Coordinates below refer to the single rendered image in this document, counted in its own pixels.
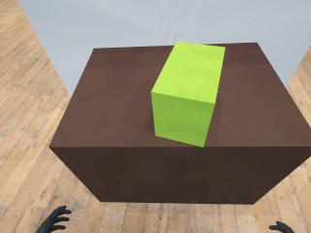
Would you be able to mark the right robot hand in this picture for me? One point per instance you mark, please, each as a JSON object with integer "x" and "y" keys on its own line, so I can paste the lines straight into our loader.
{"x": 282, "y": 227}

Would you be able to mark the pedestal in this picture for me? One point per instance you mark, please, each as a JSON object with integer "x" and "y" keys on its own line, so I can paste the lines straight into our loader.
{"x": 256, "y": 137}

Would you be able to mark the carton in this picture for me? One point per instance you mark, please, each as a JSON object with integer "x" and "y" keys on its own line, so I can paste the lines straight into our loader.
{"x": 185, "y": 92}

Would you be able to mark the left robot hand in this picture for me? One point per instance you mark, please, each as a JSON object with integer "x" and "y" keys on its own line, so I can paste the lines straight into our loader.
{"x": 48, "y": 225}

